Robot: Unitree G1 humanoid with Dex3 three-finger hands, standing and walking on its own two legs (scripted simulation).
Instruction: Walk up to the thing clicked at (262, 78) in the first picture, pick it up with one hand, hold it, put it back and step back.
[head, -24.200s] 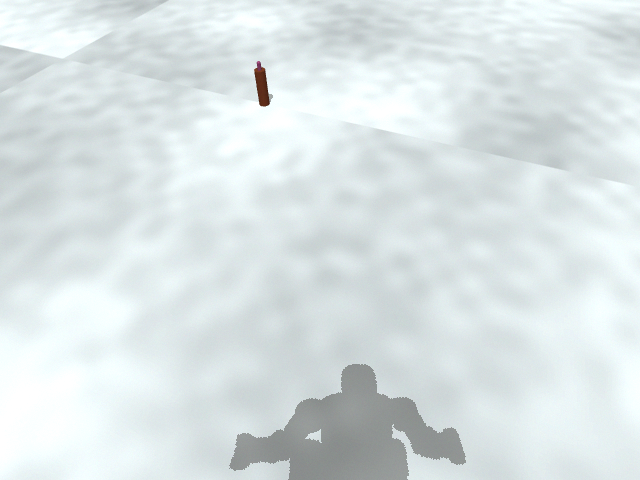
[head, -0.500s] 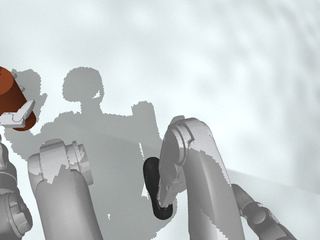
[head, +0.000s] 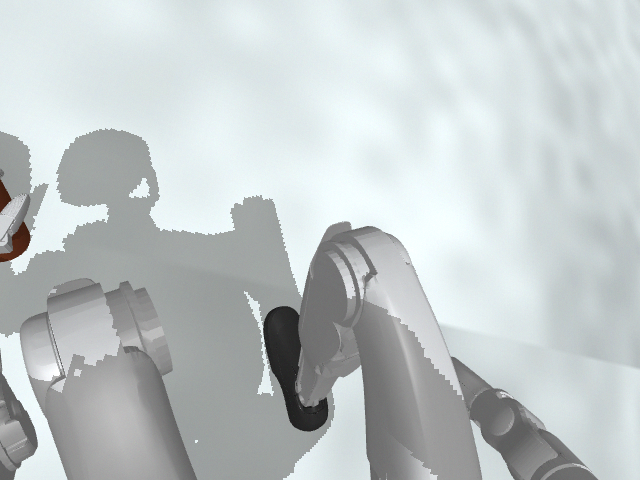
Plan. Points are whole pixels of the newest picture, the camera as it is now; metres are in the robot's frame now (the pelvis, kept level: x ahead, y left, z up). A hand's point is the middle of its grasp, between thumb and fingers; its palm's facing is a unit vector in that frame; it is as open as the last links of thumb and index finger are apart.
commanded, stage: lower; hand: left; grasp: from the side
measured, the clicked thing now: out of the picture +0.43 +0.27 -0.16
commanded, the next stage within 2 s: loosen in 0.10 s
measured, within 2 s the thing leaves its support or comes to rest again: rests again in 1.08 s
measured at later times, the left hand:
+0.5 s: hand out of the picture +0.44 +0.27 -0.15, palm faces +0.29 -0.96 +0.02, open 9.9 cm
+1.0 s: hand out of the picture +0.44 +0.29 -0.13, palm faces +0.30 -0.96 +0.01, open 16.3 cm
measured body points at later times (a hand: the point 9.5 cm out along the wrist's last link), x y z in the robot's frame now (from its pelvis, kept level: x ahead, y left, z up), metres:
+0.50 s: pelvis -0.01 +0.00 +0.00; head +0.22 +0.17 +0.34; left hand +0.42 +0.32 -0.15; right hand +0.14 -0.25 -0.05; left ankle +0.08 +0.12 -0.26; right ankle +0.13 -0.12 -0.26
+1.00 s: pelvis -0.01 +0.00 +0.00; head +0.22 +0.17 +0.34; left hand +0.42 +0.34 -0.13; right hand +0.15 -0.26 -0.05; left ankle +0.08 +0.12 -0.26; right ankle +0.13 -0.12 -0.26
